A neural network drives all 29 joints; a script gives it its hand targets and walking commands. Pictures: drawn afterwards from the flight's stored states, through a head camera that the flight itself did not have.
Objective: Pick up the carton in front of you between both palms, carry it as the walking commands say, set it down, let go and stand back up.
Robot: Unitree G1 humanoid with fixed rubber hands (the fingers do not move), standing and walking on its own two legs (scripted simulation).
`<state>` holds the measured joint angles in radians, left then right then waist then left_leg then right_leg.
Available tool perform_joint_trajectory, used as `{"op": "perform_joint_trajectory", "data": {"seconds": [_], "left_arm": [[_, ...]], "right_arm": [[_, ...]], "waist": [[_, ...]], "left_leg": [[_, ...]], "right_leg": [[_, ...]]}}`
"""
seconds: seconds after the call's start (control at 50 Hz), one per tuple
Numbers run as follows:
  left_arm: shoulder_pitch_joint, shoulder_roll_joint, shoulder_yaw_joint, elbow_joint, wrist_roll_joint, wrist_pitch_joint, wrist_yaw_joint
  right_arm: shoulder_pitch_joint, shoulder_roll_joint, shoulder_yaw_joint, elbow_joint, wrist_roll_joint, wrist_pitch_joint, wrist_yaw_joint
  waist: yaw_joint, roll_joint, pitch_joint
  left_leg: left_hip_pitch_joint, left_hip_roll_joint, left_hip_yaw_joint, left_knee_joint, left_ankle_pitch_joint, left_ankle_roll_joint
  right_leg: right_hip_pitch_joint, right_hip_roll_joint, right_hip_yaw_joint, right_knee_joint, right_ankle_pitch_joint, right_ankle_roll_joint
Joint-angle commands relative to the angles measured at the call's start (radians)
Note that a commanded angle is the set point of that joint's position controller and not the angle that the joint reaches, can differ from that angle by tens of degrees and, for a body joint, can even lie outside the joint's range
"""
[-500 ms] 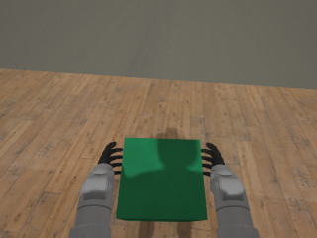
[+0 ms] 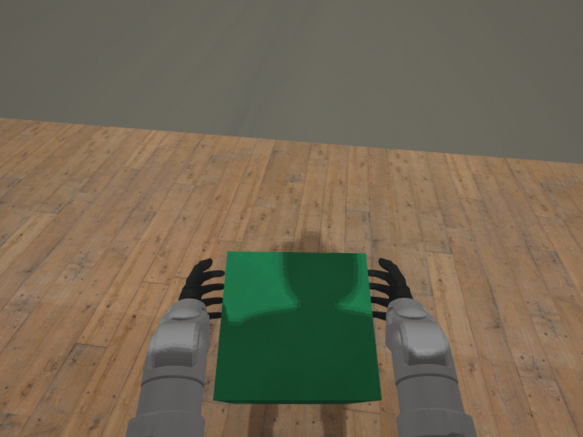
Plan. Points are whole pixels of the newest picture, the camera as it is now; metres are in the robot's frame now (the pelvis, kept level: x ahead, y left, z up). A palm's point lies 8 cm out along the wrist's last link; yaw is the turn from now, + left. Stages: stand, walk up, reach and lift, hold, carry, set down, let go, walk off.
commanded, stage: carry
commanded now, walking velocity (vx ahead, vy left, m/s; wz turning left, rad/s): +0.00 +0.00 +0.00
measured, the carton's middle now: (293, 336) +0.31 +0.00 -0.07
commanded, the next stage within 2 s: hold in 0.38 s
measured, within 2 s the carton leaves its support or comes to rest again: neither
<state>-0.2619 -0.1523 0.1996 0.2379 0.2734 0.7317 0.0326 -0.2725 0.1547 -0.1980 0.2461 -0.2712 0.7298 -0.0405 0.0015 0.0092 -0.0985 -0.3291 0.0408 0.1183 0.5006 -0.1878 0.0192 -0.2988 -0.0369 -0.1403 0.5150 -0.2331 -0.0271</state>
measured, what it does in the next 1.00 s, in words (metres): stands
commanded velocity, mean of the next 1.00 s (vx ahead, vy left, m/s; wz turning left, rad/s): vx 0.00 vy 0.00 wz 0.00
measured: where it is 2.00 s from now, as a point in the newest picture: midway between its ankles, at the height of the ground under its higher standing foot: outside the picture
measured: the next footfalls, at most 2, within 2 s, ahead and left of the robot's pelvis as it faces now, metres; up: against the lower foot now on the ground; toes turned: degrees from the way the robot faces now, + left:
none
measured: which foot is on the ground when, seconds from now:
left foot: down 0.00-1.00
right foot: down 0.00-1.00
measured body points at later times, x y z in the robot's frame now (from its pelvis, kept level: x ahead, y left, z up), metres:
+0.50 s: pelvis +0.00 +0.00 +0.00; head -0.02 +0.00 +0.45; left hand +0.30 +0.15 +0.03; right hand +0.30 -0.15 +0.03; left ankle +0.05 +0.11 -0.74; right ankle +0.03 -0.10 -0.74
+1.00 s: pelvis +0.01 +0.02 +0.01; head -0.04 +0.01 +0.45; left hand +0.32 +0.15 +0.05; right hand +0.30 -0.16 +0.04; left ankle +0.05 +0.11 -0.74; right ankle +0.03 -0.10 -0.74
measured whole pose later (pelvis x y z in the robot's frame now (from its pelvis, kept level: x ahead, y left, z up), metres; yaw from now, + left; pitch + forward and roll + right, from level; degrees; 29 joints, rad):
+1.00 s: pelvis +0.01 +0.02 +0.01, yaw -4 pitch -9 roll +0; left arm -0.32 -0.17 0.26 0.32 0.32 0.72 0.00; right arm -0.32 0.17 -0.27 0.32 -0.31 0.71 -0.01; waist 0.01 0.02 0.05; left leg -0.06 -0.03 0.02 0.42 -0.20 0.03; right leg -0.05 0.01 0.01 0.41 -0.21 -0.01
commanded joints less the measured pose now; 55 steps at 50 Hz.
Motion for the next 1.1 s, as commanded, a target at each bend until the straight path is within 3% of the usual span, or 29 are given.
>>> {"op": "perform_joint_trajectory", "data": {"seconds": [0.0, 0.06, 0.14, 0.3, 0.36, 0.38, 0.4, 0.42, 0.44, 0.48, 0.5, 0.52, 0.6, 0.62, 0.7, 0.72, 0.76, 0.84, 0.86, 0.88, 0.9, 0.92, 0.94, 0.96, 0.98, 1.0, 1.02, 1.06, 1.08], "left_arm": [[-0.482, -0.91, -0.521, -0.054, -0.259, -0.044, -0.255], [-0.463, -0.897, -0.535, -0.069, -0.257, -0.041, -0.25], [-0.445, -0.93, -0.551, -0.053, -0.28, -0.038, -0.258], [-0.443, -0.917, -0.573, -0.079, -0.282, -0.036, -0.247], [-0.447, -0.865, -0.524, -0.075, -0.25, -0.039, -0.249], [-0.378, -0.962, -0.52, -0.086, -0.254, -0.039, -0.267], [-0.416, -0.962, -0.513, -0.063, -0.266, -0.058, -0.269], [-0.437, -0.974, -0.521, -0.105, -0.246, -0.063, -0.264], [-0.504, -0.968, -0.546, -0.122, -0.271, -0.067, -0.272], [-0.542, -0.947, -0.529, -0.039, -0.252, -0.062, -0.283], [-0.514, -0.949, -0.509, -0.04, -0.228, -0.061, -0.292], [-0.512, -0.92, -0.467, -0.006, -0.211, -0.062, -0.29], [-0.497, -0.976, -0.484, 0.014, -0.222, -0.055, -0.291], [-0.511, -0.933, -0.47, -0.017, -0.212, -0.056, -0.286], [-0.508, -0.896, -0.403, 0.042, -0.19, -0.049, -0.281], [-0.494, -0.906, -0.399, 0.056, -0.182, -0.043, -0.276], [-0.51, -0.952, -0.398, 0.06, -0.173, -0.034, -0.273], [-0.527, -0.921, -0.395, 0.088, -0.193, -0.042, -0.271], [-0.541, -0.9, -0.406, 0.058, -0.189, -0.047, -0.274], [-0.548, -0.911, -0.435, 0.06, -0.221, -0.055, -0.278], [-0.504, -0.93, -0.394, 0.087, -0.199, -0.051, -0.277], [-0.488, -0.927, -0.379, 0.068, -0.196, -0.046, -0.275], [-0.581, -0.935, -0.46, 0.029, -0.257, -0.064, -0.278], [-0.545, -0.94, -0.442, 0.046, -0.231, -0.054, -0.268], [-0.588, -0.918, -0.41, 0.024, -0.218, -0.058, -0.274], [-0.536, -0.937, -0.443, 0.038, -0.246, -0.068, -0.278], [-0.528, -0.921, -0.428, 0.056, -0.188, -0.06, -0.273], [-0.508, -0.928, -0.468, 0.053, -0.221, -0.068, -0.271], [-0.558, -0.929, -0.439, 0.028, -0.202, -0.07, -0.269]], "right_arm": [[-0.43, 0.936, 0.514, -0.01, 0.24, -0.037, 0.255], [-0.424, 0.908, 0.499, -0.032, 0.251, -0.042, 0.251], [-0.457, 0.934, 0.582, -0.112, 0.28, -0.049, 0.257], [-0.412, 0.92, 0.548, -0.067, 0.279, -0.04, 0.252], [-0.415, 0.928, 0.537, -0.029, 0.262, -0.039, 0.258], [-0.421, 0.955, 0.526, -0.07, 0.252, -0.042, 0.273], [-0.432, 0.996, 0.569, -0.132, 0.262, -0.064, 0.276], [-0.442, 0.99, 0.541, -0.03, 0.263, -0.056, 0.284], [-0.437, 0.971, 0.529, -0.051, 0.249, -0.067, 0.277], [-0.522, 0.966, 0.483, -0.061, 0.225, -0.089, 0.283], [-0.477, 0.926, 0.445, -0.03, 0.211, -0.081, 0.28], [-0.499, 0.938, 0.428, 0.018, 0.203, -0.084, 0.276], [-0.479, 0.956, 0.475, 0.028, 0.258, -0.078, 0.291], [-0.49, 0.953, 0.464, 0.042, 0.233, -0.072, 0.3], [-0.48, 0.919, 0.391, 0.087, 0.219, -0.05, 0.289], [-0.503, 0.922, 0.367, 0.117, 0.176, -0.038, 0.29], [-0.531, 0.933, 0.397, 0.078, 0.217, -0.048, 0.296], [-0.516, 0.913, 0.396, 0.086, 0.183, -0.039, 0.277], [-0.482, 0.923, 0.368, 0.091, 0.186, -0.046, 0.271], [-0.511, 0.935, 0.386, 0.075, 0.19, -0.053, 0.272], [-0.505, 0.937, 0.401, 0.042, 0.212, -0.051, 0.272], [-0.526, 0.935, 0.415, 0.045, 0.208, -0.048, 0.277], [-0.515, 0.935, 0.437, 0.025, 0.212, -0.051, 0.267], [-0.54, 0.952, 0.434, 0.041, 0.206, -0.051, 0.269], [-0.507, 0.946, 0.384, 0.076, 0.186, -0.055, 0.277], [-0.483, 0.964, 0.422, 0.057, 0.217, -0.058, 0.274], [-0.527, 0.949, 0.414, 0.046, 0.2, -0.062, 0.279], [-0.483, 0.962, 0.428, 0.062, 0.219, -0.071, 0.267], [-0.567, 0.919, 0.397, 0.073, 0.186, -0.064, 0.267]], "waist": [[0.0, -0.037, -0.215], [0.0, 0.042, -0.236], [0.004, -0.055, -0.24], [-0.001, 0.038, -0.262], [-0.002, -0.043, -0.199], [0.009, -0.077, -0.226], [0.007, -0.124, -0.224], [0.04, -0.059, -0.228], [-0.018, -0.045, -0.253], [-0.033, -0.043, -0.154], [-0.029, 0.051, -0.12], [-0.001, -0.062, -0.116], [-0.008, 0.046, -0.127], [0.006, -0.004, -0.092], [0.005, 0.029, -0.046], [0.041, -0.039, -0.064], [0.016, 0.074, -0.038], [0.012, -0.054, -0.068], [-0.01, -0.023, -0.062], [0.004, -0.037, -0.059], [0.008, 0.026, -0.094], [0.011, -0.005, -0.09], [-0.051, -0.073, -0.136], [0.018, -0.012, -0.135], [-0.025, 0.002, -0.074], [-0.017, -0.018, -0.132], [0.035, -0.025, -0.106], [-0.021, 0.033, -0.106], [0.034, -0.016, -0.097]], "left_leg": [[0.089, 0.109, -0.118, -0.079, 0.029, 0.009], [0.122, 0.118, -0.11, -0.066, 0.051, 0.025], [0.105, 0.115, -0.109, -0.066, 0.017, 0.018], [0.104, 0.106, -0.114, -0.072, 0.029, 0.012], [0.062, 0.111, -0.111, -0.061, 0.009, 0.009], [0.301, -0.127, -0.192, -0.101, 0.123, 0.016], [0.346, -0.12, -0.181, -0.064, 0.116, 0.042], [0.365, -0.122, -0.18, -0.094, 0.169, 0.03], [0.369, -0.1, -0.189, -0.099, 0.107, 0.016], [0.268, -0.106, -0.205, -0.122, 0.059, 0.019], [0.252, -0.134, -0.181, -0.119, 0.079, 0.001], [0.264, -0.112, -0.197, -0.099, 0.025, 0.01], [0.329, -0.127, -0.191, -0.097, 0.092, -0.01], [0.267, -0.125, -0.196, -0.119, 0.095, 0.0], [0.268, -0.124, -0.2, -0.119, 0.061, 0.0], [0.31, -0.094, -0.215, -0.147, 0.045, 0.006], [0.324, -0.118, -0.204, -0.13, 0.044, 0.002], [0.3, -0.102, -0.221, -0.132, 0.142, 0.008], [0.322, -0.126, -0.188, -0.123, 0.139, -0.006], [0.319, -0.107, -0.211, -0.14, 0.133, 0.009], [0.34, -0.121, -0.19, -0.143, 0.114, -0.008], [0.346, -0.125, -0.198, -0.133, 0.121, -0.001], [0.409, -0.091, -0.224, -0.146, 0.206, 0.0], [0.378, -0.086, -0.229, -0.137, 0.158, -0.002], [0.345, -0.09, -0.227, -0.136, 0.123, 0.001], [0.367, -0.08, -0.247, -0.127, 0.159, -0.002], [0.358, -0.09, -0.221, -0.137, 0.177, -0.002], [0.383, -0.113, -0.208, -0.118, 0.187, -0.022], [0.372, -0.088, -0.219, -0.132, 0.167, 0.0]], "right_leg": [[0.031, -0.113, 0.126, -0.112, 0.013, -0.007], [0.022, -0.129, 0.142, -0.108, 0.015, -0.01], [0.029, -0.115, 0.132, -0.121, -0.004, -0.019], [0.062, -0.104, 0.12, -0.085, 0.032, -0.001], [0.034, -0.123, 0.131, -0.131, -0.014, 0.0], [0.184, 0.095, 0.224, -0.158, 0.08, -0.02], [0.074, 0.092, 0.261, -0.142, 0.1, -0.012], [0.104, 0.086, 0.25, -0.15, 0.161, -0.009], [0.175, 0.081, 0.25, -0.159, 0.135, -0.009], [0.182, 0.099, 0.23, -0.14, 0.107, -0.001], [0.174, 0.098, 0.247, -0.165, 0.104, -0.018], [0.208, 0.086, 0.256, -0.167, 0.032, -0.015], [0.192, 0.077, 0.261, -0.179, 0.099, -0.02], [0.226, 0.097, 0.255, -0.17, 0.144, -0.002], [0.255, 0.093, 0.258, -0.179, 0.108, 0.002], [0.225, 0.108, 0.234, -0.166, 0.043, 0.009], [0.184, 0.092, 0.25, -0.178, 0.062, -0.008], [0.273, 0.103, 0.249, -0.163, 0.163, 0.017], [0.262, 0.113, 0.256, -0.176, 0.181, 0.018], [0.221, 0.122, 0.234, -0.166, 0.15, 0.015], [0.271, 0.107, 0.243, -0.163, 0.181, 0.017], [0.24, 0.094, 0.25, -0.167, 0.158, 0.022], [0.225, 0.129, 0.226, -0.161, 0.192, 0.021], [0.24, 0.112, 0.226, -0.153, 0.171, 0.005], [0.191, 0.11, 0.239, -0.159, 0.127, -0.002], [0.235, 0.119, 0.233, -0.142, 0.145, -0.009], [0.201, 0.113, 0.229, -0.167, 0.121, 0.004], [0.212, 0.119, 0.248, -0.172, 0.134, 0.001], [0.183, 0.118, 0.217, -0.172, 0.119, 0.008]]}}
